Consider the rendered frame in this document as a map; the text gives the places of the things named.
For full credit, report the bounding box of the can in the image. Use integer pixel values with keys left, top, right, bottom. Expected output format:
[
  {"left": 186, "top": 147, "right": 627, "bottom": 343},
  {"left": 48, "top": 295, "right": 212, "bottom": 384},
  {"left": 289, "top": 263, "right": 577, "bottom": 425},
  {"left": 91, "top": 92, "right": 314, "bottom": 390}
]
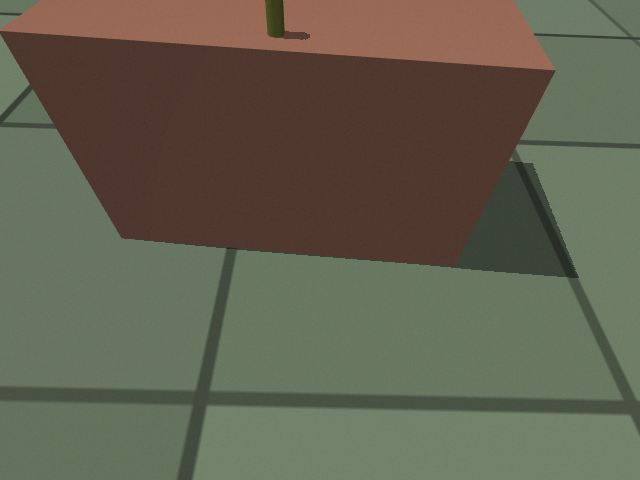
[{"left": 265, "top": 0, "right": 285, "bottom": 38}]

